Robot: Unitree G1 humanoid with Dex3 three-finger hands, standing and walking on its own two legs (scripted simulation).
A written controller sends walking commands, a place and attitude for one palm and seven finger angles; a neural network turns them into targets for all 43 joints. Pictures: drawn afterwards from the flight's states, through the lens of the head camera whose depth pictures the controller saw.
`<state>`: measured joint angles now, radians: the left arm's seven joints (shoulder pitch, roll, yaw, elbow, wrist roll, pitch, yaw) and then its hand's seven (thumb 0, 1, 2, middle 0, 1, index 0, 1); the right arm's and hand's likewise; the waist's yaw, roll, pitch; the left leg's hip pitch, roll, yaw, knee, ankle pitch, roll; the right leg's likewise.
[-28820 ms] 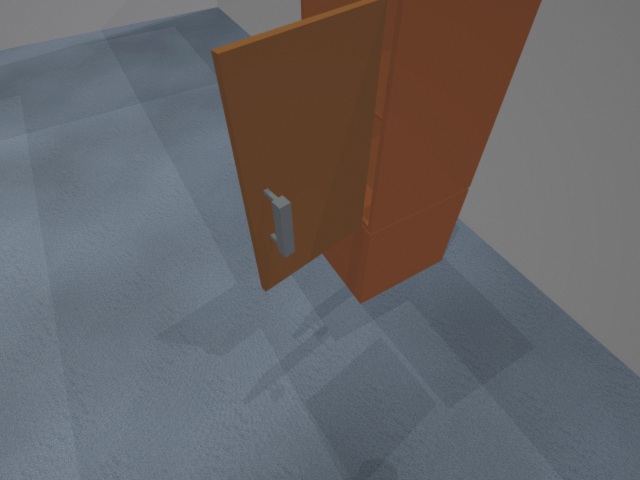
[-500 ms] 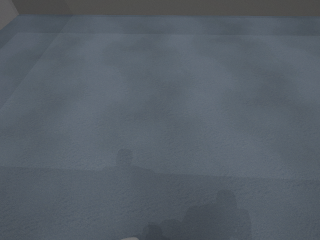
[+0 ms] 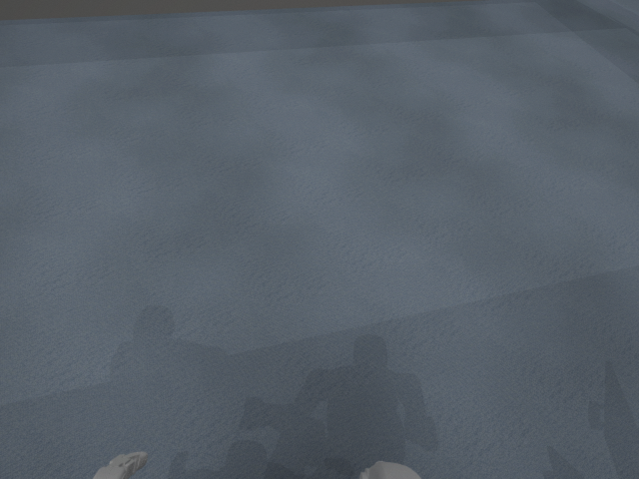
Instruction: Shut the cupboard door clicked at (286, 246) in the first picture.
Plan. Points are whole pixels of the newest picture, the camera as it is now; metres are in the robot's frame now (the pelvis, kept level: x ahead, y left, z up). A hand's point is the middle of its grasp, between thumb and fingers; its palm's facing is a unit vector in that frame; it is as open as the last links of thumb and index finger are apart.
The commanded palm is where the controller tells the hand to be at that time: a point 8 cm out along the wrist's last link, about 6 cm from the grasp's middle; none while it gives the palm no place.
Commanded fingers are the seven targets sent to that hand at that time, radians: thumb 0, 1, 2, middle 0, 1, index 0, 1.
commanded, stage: turn to face it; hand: left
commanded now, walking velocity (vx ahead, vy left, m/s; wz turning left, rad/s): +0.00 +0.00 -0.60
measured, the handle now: out of the picture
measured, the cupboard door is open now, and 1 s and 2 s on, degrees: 73 73 73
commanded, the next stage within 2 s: none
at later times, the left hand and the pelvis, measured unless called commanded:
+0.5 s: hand (231, 466) +0.15 +0.13 -0.16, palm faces -0.25 -0.94 -0.22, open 7.3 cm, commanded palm none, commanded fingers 0.00 0.90 0.90 -0.20 -0.30 -0.20 -0.30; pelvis +0.02 -0.04 +0.00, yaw -16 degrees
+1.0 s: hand (283, 385) +0.27 +0.07 -0.17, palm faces -0.54 -0.79 -0.28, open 7.4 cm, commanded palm none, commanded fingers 0.00 0.90 0.90 -0.20 -0.30 -0.20 -0.30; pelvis +0.04 -0.05 -0.02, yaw -35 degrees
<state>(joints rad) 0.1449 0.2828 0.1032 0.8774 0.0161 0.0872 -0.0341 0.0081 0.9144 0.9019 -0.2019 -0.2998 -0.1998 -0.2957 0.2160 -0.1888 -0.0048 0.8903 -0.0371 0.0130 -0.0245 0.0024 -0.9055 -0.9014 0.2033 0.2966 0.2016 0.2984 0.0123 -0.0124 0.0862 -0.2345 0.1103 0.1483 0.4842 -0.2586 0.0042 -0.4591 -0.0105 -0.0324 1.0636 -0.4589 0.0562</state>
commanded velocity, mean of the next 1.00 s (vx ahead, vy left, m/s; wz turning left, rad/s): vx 0.00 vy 0.00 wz -0.60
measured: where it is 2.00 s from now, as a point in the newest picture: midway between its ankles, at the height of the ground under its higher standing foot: outside the picture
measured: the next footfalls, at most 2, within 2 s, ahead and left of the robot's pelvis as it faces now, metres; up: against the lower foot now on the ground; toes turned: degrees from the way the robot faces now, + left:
right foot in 0.18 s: +0.02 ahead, -0.14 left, +0.00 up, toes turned -12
left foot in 0.60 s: +0.12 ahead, +0.08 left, +0.00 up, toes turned -18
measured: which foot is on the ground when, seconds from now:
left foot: down 0.00-0.18, up 0.20-0.58, down 0.60-0.98, up 1.00-1.00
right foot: up 0.00-0.16, down 0.18-0.60, up 0.62-0.96, down 0.98-1.00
